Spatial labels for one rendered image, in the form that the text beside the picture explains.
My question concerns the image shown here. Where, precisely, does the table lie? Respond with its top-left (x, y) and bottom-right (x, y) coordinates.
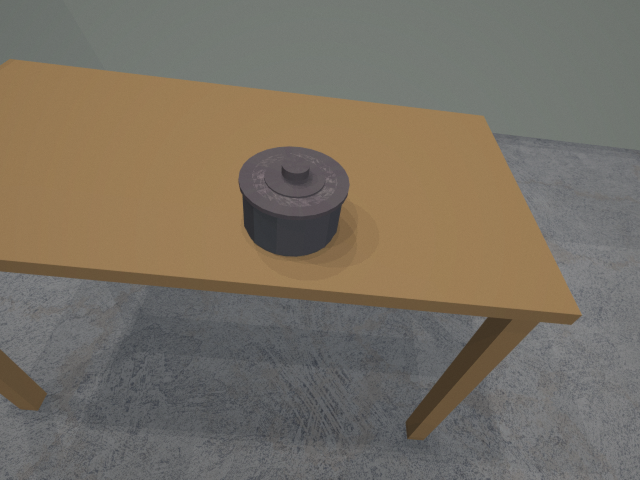
top-left (0, 59), bottom-right (582, 440)

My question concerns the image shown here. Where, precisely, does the pot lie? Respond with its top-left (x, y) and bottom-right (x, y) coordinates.
top-left (242, 195), bottom-right (342, 257)

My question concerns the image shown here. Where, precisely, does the lid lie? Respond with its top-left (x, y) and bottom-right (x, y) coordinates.
top-left (238, 146), bottom-right (350, 220)

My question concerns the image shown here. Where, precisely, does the knob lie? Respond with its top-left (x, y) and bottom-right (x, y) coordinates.
top-left (282, 157), bottom-right (310, 181)

